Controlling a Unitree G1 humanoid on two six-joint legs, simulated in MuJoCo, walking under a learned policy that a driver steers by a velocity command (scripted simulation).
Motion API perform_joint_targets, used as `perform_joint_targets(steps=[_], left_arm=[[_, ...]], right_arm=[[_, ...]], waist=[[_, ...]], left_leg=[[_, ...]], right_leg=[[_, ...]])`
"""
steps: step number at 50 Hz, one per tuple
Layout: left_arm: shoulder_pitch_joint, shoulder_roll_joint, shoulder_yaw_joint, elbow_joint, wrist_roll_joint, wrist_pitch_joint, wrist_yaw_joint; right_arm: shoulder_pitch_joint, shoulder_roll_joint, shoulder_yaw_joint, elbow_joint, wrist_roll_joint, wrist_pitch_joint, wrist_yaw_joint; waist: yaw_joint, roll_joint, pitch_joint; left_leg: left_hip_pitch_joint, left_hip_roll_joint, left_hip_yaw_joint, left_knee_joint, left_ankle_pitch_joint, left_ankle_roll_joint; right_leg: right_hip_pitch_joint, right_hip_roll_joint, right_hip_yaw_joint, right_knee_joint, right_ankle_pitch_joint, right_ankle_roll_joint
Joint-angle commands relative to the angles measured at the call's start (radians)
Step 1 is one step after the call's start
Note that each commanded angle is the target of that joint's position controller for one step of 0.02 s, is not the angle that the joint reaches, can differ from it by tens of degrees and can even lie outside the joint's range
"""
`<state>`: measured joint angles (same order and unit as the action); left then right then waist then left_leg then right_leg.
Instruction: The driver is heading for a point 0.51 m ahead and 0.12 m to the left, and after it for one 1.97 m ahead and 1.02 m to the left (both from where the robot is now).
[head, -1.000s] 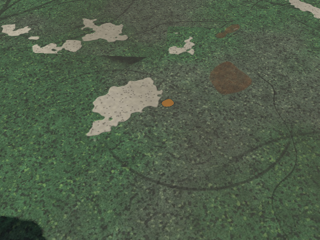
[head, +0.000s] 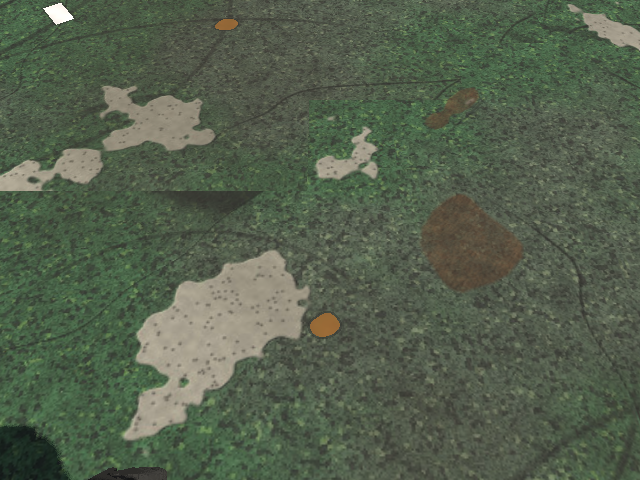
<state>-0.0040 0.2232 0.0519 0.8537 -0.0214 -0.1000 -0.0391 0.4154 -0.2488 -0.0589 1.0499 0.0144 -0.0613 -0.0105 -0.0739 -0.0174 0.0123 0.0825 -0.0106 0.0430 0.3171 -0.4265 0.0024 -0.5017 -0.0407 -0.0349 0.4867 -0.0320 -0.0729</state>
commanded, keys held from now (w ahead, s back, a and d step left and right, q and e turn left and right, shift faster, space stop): w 0.24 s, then w+q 0.30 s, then q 0.46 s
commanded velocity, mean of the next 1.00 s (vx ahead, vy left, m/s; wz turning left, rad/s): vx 0.37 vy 0.00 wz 0.32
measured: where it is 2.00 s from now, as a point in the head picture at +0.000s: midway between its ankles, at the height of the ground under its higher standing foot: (280, 450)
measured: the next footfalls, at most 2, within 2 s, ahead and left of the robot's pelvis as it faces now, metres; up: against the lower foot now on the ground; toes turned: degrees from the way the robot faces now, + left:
left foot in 0.58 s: +0.49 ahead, +0.13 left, +0.00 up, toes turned +10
right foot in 1.10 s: +0.67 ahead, -0.02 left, +0.00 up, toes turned +32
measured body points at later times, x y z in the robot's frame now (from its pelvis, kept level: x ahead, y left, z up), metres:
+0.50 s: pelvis +0.27 +0.00 +0.01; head +0.30 +0.00 +0.46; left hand +0.24 +0.26 -0.13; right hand +0.48 -0.22 -0.10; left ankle +0.45 +0.14 -0.69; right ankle +0.14 -0.12 -0.72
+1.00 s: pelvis +0.48 +0.05 +0.02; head +0.51 +0.08 +0.46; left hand +0.57 +0.37 -0.09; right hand +0.68 -0.19 -0.09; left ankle +0.45 +0.12 -0.72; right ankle +0.64 -0.06 -0.69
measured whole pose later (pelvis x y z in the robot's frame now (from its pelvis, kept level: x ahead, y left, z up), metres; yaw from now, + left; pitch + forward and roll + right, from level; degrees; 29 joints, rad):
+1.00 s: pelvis +0.48 +0.05 +0.02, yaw +22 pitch +3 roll -1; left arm 0.04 0.28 0.06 0.78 0.01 -0.04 0.03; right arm 0.21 -0.30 -0.09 0.78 0.02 0.02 -0.03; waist -0.04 -0.02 0.02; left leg -0.28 -0.14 -0.16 0.46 -0.22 0.08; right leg -0.58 0.00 0.12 0.70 -0.18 0.08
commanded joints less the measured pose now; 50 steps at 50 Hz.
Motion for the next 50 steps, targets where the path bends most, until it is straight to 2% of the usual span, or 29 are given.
perform_joint_targets(steps=[1,2,3,4,5,6,7,9,12,17,21,24,26,27,28,29,30,31,32,33,34,35,36,38,41,43,45,48,50], left_arm=[[0.429,0.279,0.09,0.061,0.021,-0.009,0.018],[0.457,0.297,0.086,0.076,0.02,-0.007,0.009],[0.413,0.204,0.059,0.068,0.011,-0.009,0.009],[0.322,0.164,0.047,0.048,0.008,-0.01,0.013],[0.242,0.143,0.038,0.032,0.016,-0.01,0.011],[0.202,0.115,0.03,0.027,0.025,-0.012,0.007],[0.19,0.093,0.022,0.032,0.033,-0.014,0.004],[0.215,0.102,0.024,0.051,0.027,-0.018,0.006],[0.263,0.145,0.032,0.072,0.027,-0.017,0.025],[0.311,0.154,0.032,0.092,0.027,-0.012,0.045],[0.373,0.16,0.035,0.124,0.023,-0.004,0.05],[0.374,0.172,0.042,0.13,0.016,0.015,0.056],[0.339,0.2,0.05,0.115,0.013,0.027,0.063],[0.326,0.214,0.054,0.106,0.014,0.035,0.068],[0.302,0.212,0.051,0.091,0.016,0.047,0.075],[0.307,0.204,0.043,0.06,0.026,0.045,0.082],[0.426,0.054,-0.005,0.024,0.059,0.015,0.06],[0.357,0.128,0.005,0.023,0.025,-0.025,0.045],[0.262,0.166,0.017,-0.012,-0.008,-0.041,0.041],[0.222,0.167,0.017,-0.018,-0.004,-0.042,0.049],[0.206,0.178,0.028,-0.018,0.016,-0.032,0.061],[0.211,0.186,0.037,-0.03,0.025,-0.012,0.068],[0.225,0.176,0.039,-0.04,0.027,0.006,0.073],[0.241,0.14,0.035,-0.051,0.031,0.029,0.083],[0.187,0.132,0.033,-0.079,0.038,0.046,0.091],[0.134,0.13,0.031,-0.098,0.035,0.052,0.088],[0.074,0.131,0.03,-0.12,0.03,0.056,0.082],[0.011,0.142,0.029,-0.146,0.026,0.053,0.073],[0.0,0.153,0.031,-0.156,0.024,0.044,0.067]], right_arm=[[-0.013,-0.093,-0.004,-0.08,-0.016,-0.007,-0.002],[0.073,0.015,0.027,-0.074,-0.008,-0.034,0.008],[-0.008,-0.099,0.0,-0.077,0.018,-0.055,0.012],[-0.093,-0.135,-0.009,-0.104,0.032,-0.068,0.014],[-0.136,-0.129,-0.011,-0.109,0.026,-0.07,0.007],[-0.151,-0.12,-0.019,-0.11,0.013,-0.062,0.001],[-0.127,-0.1,-0.021,-0.106,0.01,-0.047,0.002],[-0.108,-0.06,-0.019,-0.103,0.008,-0.025,-0.001],[-0.211,-0.07,-0.024,-0.141,-0.005,-0.014,-0.004],[-0.352,-0.046,-0.014,-0.18,0.004,-0.017,0.017],[-0.456,-0.041,-0.003,-0.227,0.011,-0.015,0.037],[-0.496,-0.047,-0.002,-0.267,0.011,-0.017,0.06],[-0.457,-0.075,-0.014,-0.278,0.008,-0.017,0.071],[-0.385,-0.103,-0.029,-0.269,0.007,-0.015,0.072],[-0.229,-0.149,-0.058,-0.231,0.004,-0.013,0.07],[-0.079,-0.237,-0.09,-0.207,-0.005,-0.01,0.055],[-0.071,-0.333,-0.103,-0.218,-0.008,-0.009,0.047],[-0.03,-0.263,-0.08,-0.232,-0.009,-0.009,0.043],[-0.088,-0.219,-0.068,-0.246,-0.014,-0.012,0.039],[-0.163,-0.18,-0.058,-0.264,-0.003,-0.013,0.037],[-0.222,-0.154,-0.051,-0.281,0.001,-0.009,0.035],[-0.245,-0.141,-0.046,-0.29,-0.01,-0.006,0.031],[-0.257,-0.144,-0.046,-0.298,-0.017,-0.003,0.03],[-0.253,-0.176,-0.055,-0.303,-0.02,-0.002,0.023],[-0.231,-0.202,-0.064,-0.31,-0.005,0.015,0.003],[-0.224,-0.2,-0.064,-0.316,0.006,0.035,-0.011],[-0.212,-0.199,-0.063,-0.319,0.007,0.052,-0.022],[-0.202,-0.202,-0.064,-0.327,0.002,0.07,-0.032],[-0.204,-0.2,-0.064,-0.338,0.001,0.078,-0.034]], waist=[[0.216,-0.05,-0.305],[0.163,-0.28,-0.414],[0.183,-0.184,-0.33],[0.167,-0.136,-0.197],[0.133,-0.045,-0.132],[0.104,-0.03,-0.078],[0.073,-0.048,-0.069],[0.053,-0.053,-0.046],[0.064,-0.031,0.005],[0.105,-0.042,0.038],[0.141,-0.027,0.078],[0.138,-0.031,0.086],[0.1,-0.063,0.04],[0.058,-0.082,-0.014],[-0.025,-0.066,-0.087],[-0.077,0.029,-0.19],[0.036,0.289,-0.331],[-0.025,0.183,-0.452],[-0.028,0.142,-0.336],[0.003,0.042,-0.228],[0.037,-0.003,-0.152],[0.072,0.008,-0.13],[0.095,0.022,-0.119],[0.113,0.048,-0.116],[0.102,0.077,-0.145],[0.082,0.094,-0.157],[0.061,0.109,-0.148],[0.041,0.127,-0.12],[0.04,0.142,-0.109]], left_leg=[[-0.399,0.105,0.008,0.662,0.569,0.068],[-0.707,-0.058,-0.079,0.92,-0.133,0.032],[-0.816,0.006,-0.173,1.024,-0.129,0.052],[-0.856,0.058,-0.141,1.019,-0.035,0.067],[-0.809,0.107,-0.117,0.968,0.059,0.067],[-0.764,0.136,-0.113,0.912,0.112,0.063],[-0.707,0.157,-0.119,0.88,0.145,0.063],[-0.682,0.168,-0.107,0.819,0.167,0.052],[-0.779,0.176,-0.099,0.676,0.29,0.021],[-0.764,0.137,-0.066,0.412,0.542,0.025],[-0.802,0.108,-0.061,0.309,0.536,0.049],[-0.818,0.092,-0.038,0.271,0.434,0.078],[-0.707,0.04,0.023,0.273,0.329,0.108],[-0.598,0.0,0.057,0.279,0.286,0.126],[-0.402,-0.051,0.076,0.228,0.325,0.152],[-0.098,0.055,-0.115,0.22,0.489,0.209],[0.284,0.338,-0.642,0.18,0.626,0.421],[0.338,0.373,-0.782,0.082,0.708,0.439],[0.247,0.332,-0.609,0.09,0.81,0.385],[0.088,0.282,-0.475,0.084,0.86,0.341],[-0.071,0.251,-0.4,0.058,0.883,0.316],[-0.187,0.227,-0.365,0.032,0.906,0.308],[-0.254,0.21,-0.346,0.015,0.92,0.308],[-0.322,0.183,-0.298,0.007,0.981,0.303],[-0.318,0.155,-0.283,0.025,0.953,0.271],[-0.304,0.136,-0.295,0.04,0.851,0.231],[-0.288,0.13,-0.331,0.049,0.74,0.204],[-0.254,0.134,-0.406,0.074,0.619,0.199],[-0.23,0.139,-0.461,0.107,0.604,0.202]], right_leg=[[0.722,-0.212,0.294,0.011,-0.062,-0.152],[0.938,-0.376,0.738,-0.14,-0.205,-0.274],[0.883,-0.334,0.699,-0.175,-0.273,-0.226],[0.741,-0.302,0.537,-0.19,-0.203,-0.183],[0.591,-0.264,0.431,-0.22,-0.113,-0.161],[0.475,-0.229,0.353,-0.253,-0.041,-0.151],[0.41,-0.206,0.304,-0.284,-0.019,-0.146],[0.351,-0.19,0.248,-0.329,0.018,-0.159],[0.351,-0.188,0.197,-0.369,0.07,-0.166],[0.379,-0.152,0.044,-0.399,0.073,-0.11],[0.513,-0.195,-0.018,-0.384,0.091,-0.097],[0.619,-0.236,-0.051,-0.312,0.198,-0.078],[0.642,-0.24,-0.086,-0.198,0.506,-0.056],[0.64,-0.232,-0.106,-0.081,0.68,-0.041],[0.586,-0.187,-0.139,0.136,0.764,-0.007],[0.351,-0.137,-0.145,0.445,0.528,0.045],[-0.097,0.091,-0.08,0.846,-0.466,0.124],[-0.179,0.102,0.124,0.973,-0.602,0.11],[-0.243,0.045,0.138,0.97,-0.538,0.09],[-0.229,-0.002,0.122,0.89,-0.458,0.086],[-0.184,-0.029,0.108,0.822,-0.415,0.095],[-0.105,-0.047,0.112,0.782,-0.395,0.098],[-0.063,-0.046,0.112,0.741,-0.388,0.104],[-0.041,-0.029,0.097,0.638,-0.345,0.121],[-0.058,0.0,0.095,0.481,-0.225,0.146],[-0.056,0.015,0.106,0.387,-0.14,0.153],[-0.06,0.029,0.121,0.308,-0.102,0.156],[-0.067,0.051,0.144,0.218,-0.128,0.157],[-0.05,0.067,0.154,0.165,-0.18,0.151]])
